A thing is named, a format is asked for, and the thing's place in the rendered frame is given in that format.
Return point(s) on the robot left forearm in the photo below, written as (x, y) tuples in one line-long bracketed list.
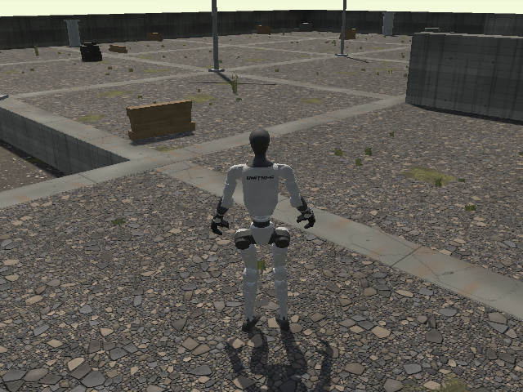
[(220, 212)]

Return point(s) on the right robot upper arm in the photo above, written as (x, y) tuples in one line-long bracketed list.
[(291, 183)]

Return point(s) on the robot right forearm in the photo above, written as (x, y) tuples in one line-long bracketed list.
[(304, 209)]

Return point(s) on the left robot upper arm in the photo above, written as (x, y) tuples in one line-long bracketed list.
[(235, 172)]

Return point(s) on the robot left thigh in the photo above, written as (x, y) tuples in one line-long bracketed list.
[(248, 252)]

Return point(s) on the robot left shin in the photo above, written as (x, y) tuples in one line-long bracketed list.
[(250, 294)]

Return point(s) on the robot right hand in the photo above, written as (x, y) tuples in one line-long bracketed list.
[(310, 219)]

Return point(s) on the robot left hand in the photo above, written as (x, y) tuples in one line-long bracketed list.
[(222, 224)]

